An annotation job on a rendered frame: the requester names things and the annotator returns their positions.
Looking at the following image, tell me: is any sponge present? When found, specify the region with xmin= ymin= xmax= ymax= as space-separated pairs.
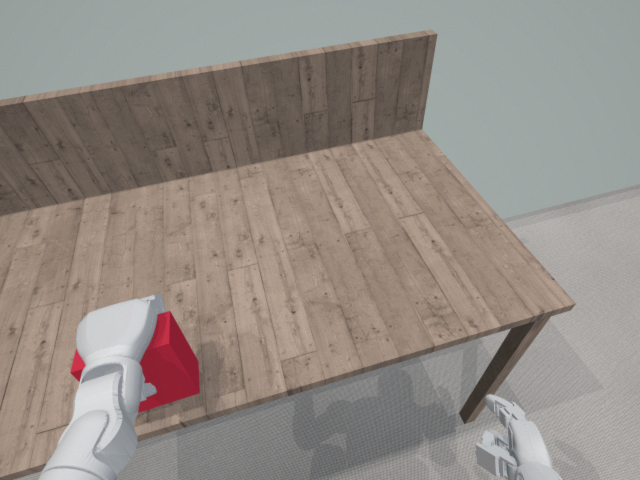
xmin=70 ymin=311 xmax=200 ymax=413

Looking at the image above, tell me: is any right robot hand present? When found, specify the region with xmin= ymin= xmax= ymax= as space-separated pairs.
xmin=476 ymin=394 xmax=553 ymax=480

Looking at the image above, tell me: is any robot left forearm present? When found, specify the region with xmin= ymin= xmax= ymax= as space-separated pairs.
xmin=38 ymin=356 xmax=143 ymax=480

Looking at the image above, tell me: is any left robot hand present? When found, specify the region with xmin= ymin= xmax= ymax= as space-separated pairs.
xmin=76 ymin=294 xmax=167 ymax=402

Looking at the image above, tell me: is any table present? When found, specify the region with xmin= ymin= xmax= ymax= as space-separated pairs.
xmin=0 ymin=30 xmax=576 ymax=480

